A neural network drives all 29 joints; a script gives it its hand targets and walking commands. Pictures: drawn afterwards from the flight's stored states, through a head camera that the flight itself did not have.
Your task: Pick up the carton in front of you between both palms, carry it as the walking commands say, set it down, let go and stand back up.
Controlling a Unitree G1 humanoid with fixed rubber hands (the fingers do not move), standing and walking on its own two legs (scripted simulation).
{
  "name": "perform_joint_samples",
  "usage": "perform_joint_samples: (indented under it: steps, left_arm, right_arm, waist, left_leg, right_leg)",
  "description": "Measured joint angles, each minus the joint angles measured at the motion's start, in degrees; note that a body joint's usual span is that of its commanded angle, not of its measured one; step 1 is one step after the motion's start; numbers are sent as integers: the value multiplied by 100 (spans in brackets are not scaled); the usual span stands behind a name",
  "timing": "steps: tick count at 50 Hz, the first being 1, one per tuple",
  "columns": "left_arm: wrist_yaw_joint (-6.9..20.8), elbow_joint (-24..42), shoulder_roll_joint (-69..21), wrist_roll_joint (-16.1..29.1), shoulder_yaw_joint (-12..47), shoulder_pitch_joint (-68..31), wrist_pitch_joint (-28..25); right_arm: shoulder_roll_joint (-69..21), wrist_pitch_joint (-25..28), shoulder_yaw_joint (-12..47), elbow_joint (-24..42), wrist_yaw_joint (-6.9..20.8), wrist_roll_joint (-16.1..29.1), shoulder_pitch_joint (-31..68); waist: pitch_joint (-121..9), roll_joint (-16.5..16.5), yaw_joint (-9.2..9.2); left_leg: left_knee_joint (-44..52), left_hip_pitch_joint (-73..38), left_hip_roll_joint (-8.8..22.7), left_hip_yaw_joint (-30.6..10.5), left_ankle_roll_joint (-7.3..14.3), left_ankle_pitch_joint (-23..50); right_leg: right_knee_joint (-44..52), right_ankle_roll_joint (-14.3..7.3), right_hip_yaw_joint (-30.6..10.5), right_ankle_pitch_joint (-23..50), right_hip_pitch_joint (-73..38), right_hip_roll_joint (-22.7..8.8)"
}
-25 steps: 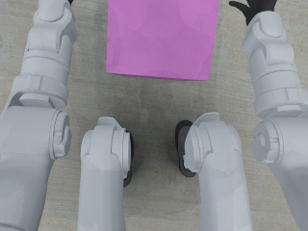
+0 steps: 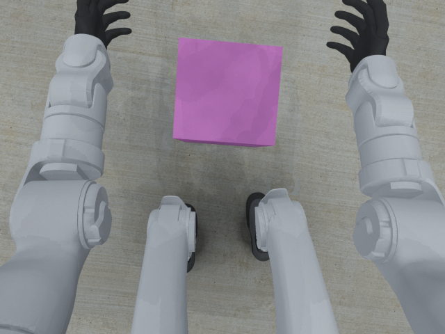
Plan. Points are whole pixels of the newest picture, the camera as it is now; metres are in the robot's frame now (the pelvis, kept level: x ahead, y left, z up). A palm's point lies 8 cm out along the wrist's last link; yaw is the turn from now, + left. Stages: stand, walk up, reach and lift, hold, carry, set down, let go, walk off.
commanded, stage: set down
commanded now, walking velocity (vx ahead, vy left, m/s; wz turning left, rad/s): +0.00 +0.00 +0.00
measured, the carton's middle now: (224, 103) +0.50 -0.02 -0.39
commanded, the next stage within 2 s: let go in 0.34 s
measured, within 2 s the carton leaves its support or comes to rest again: neither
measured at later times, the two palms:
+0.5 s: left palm out of the picture +0.53 +0.18 +0.03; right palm out of the picture +0.49 -0.22 +0.03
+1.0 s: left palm out of the picture +0.36 +0.21 +0.14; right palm out of the picture +0.34 -0.24 +0.15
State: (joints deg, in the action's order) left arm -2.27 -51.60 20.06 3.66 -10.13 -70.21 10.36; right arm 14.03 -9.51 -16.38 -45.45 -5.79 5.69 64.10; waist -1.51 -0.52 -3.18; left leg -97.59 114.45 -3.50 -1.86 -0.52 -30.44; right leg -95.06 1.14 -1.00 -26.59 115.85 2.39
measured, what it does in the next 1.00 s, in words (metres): rises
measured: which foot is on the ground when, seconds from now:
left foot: down 0.00-1.00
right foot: down 0.00-1.00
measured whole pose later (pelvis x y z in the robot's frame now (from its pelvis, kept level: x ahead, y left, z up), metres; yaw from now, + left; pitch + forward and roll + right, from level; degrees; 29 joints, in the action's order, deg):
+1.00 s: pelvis +0.10 -0.01 +0.24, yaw +1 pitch +22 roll +0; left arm 1.0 -33.2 10.4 -2.1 -7.8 -7.0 -0.3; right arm 10.5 0.4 -5.6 -30.6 3.3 0.2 3.4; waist -4.0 0.6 -2.3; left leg -37.1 41.3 -1.9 -3.8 -0.3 -17.8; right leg -36.8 -0.5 -2.2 -15.6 43.1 1.9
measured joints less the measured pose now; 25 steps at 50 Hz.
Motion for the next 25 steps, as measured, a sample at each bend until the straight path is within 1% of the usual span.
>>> perform_joint_samples:
  steps: [6,18,22,25]
  left_arm:
    - [93,95,-74,-121,-101,251,29]
    - [255,-102,-247,-449,-373,554,-162]
    - [251,-62,-369,-655,-481,770,-211]
    - [189,203,-537,-841,-516,1202,-216]
  right_arm:
    - [-62,-21,-71,97,115,-95,-258]
    - [-244,158,-283,-41,309,-431,-574]
    - [-295,220,-313,-32,402,-642,-783]
    - [-327,250,-256,138,522,-838,-1185]
  waist:
    - [-223,-27,-12]
    - [-443,-51,-31]
    - [-463,-41,-11]
    - [-462,-26,24]
  left_leg:
    - [787,-544,-4,-31,9,193]
    - [2423,-1778,8,-80,18,701]
    - [2927,-2185,13,-92,15,860]
    - [3317,-2566,13,-97,12,962]
  right_leg:
    - [779,1,-25,169,-559,-9]
    - [2392,-10,-76,642,-1805,-34]
    - [2877,-21,-92,788,-2208,-46]
    - [3238,-36,-106,871,-2579,-61]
